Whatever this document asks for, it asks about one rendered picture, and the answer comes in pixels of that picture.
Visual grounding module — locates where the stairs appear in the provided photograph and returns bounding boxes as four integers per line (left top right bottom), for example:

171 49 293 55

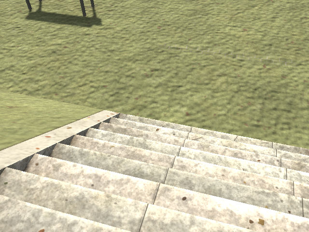
0 113 309 232

